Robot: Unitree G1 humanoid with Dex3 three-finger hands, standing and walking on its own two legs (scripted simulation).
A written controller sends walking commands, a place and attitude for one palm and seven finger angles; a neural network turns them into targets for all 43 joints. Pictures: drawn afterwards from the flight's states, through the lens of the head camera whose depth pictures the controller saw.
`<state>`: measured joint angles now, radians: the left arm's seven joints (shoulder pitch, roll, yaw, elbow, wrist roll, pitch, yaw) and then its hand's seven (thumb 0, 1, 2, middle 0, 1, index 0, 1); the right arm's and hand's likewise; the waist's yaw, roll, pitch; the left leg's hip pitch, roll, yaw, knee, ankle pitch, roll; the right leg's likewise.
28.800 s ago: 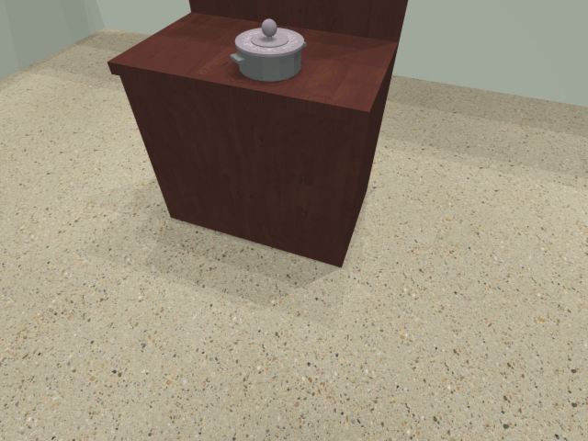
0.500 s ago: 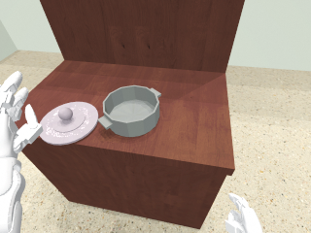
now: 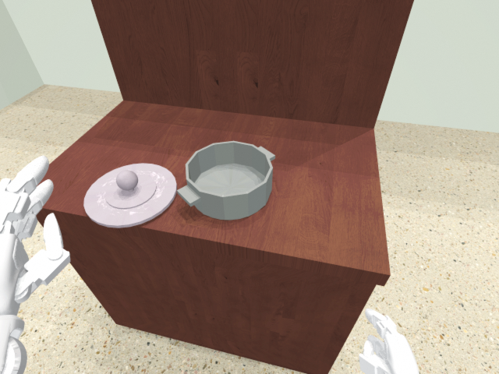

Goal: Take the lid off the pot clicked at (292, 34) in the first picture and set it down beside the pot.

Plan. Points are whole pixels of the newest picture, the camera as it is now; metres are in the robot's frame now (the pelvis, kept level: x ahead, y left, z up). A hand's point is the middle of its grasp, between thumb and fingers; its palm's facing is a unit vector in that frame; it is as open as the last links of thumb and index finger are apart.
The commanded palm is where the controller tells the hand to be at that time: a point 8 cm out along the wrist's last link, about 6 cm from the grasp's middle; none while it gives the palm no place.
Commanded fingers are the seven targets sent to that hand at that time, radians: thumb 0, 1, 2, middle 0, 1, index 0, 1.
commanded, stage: draw the hand back to the body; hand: left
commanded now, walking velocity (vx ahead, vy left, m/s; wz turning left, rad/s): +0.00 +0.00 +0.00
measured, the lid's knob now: (127, 180) +0.48 +0.34 +0.03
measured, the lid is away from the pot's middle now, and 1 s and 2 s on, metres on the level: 0.23 0.23 0.23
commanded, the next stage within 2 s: step back with the hand held close in 0.02 s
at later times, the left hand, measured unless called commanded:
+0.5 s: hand (50, 270) +0.17 +0.27 +0.17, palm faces +0.24 -0.84 -0.48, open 7.4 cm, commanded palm +0.11 +0.32 +0.20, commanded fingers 0.00 0.90 0.90 -0.20 -0.30 -0.20 -0.30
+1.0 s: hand out of the picture +0.09 +0.30 +0.18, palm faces +0.39 -0.85 -0.37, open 7.4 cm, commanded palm +0.02 +0.35 +0.20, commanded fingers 0.00 0.90 0.90 -0.20 -0.30 -0.20 -0.30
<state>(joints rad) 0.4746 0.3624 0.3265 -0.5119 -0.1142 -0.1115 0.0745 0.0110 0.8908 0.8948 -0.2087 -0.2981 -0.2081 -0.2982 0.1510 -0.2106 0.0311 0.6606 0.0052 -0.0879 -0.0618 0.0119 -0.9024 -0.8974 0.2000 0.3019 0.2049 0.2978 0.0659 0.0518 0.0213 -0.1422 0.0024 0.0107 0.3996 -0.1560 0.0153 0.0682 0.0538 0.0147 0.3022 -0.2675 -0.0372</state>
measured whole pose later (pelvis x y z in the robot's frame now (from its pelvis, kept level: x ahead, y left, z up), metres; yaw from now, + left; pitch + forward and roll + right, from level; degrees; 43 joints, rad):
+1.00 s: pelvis -0.10 +0.06 -0.03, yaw +1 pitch -2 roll -6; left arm 0.51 0.40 0.40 -0.67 -0.05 -0.22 0.12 0.01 0.89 0.89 -0.21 -0.30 -0.21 -0.30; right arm 0.23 -0.22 0.00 0.56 0.01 -0.07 -0.07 0.01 -0.90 -0.90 0.20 0.30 0.21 0.30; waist -0.01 0.02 0.05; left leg -0.48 0.01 0.03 0.61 -0.09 0.10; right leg -0.32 0.05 -0.01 0.70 -0.37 0.02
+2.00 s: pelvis -0.40 +0.20 -0.03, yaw -5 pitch -2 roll -2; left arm 0.41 0.39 0.42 -0.68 -0.09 -0.18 0.12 0.01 0.90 0.90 -0.19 -0.30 -0.19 -0.30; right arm 0.19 -0.06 0.04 0.56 0.01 -0.11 0.01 0.01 -0.90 -0.90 0.20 0.30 0.21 0.30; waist -0.07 -0.12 0.02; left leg -0.35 0.07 -0.02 0.77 -0.39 -0.02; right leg -0.52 0.02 0.00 1.17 -0.50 -0.02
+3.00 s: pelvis -0.28 +0.21 -0.01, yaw +4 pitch +2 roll +1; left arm 0.18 0.16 0.03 1.06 0.01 -0.01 0.02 0.00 0.92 0.89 -0.20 -0.30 -0.20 -0.30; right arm 0.27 -0.16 -0.03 0.98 0.00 0.01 -0.04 0.00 -0.94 -0.90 0.20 0.30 0.21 0.30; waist -0.02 0.00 0.05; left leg -0.19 0.00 0.08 0.51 -0.34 0.02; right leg -0.21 -0.01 0.02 0.53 -0.34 0.00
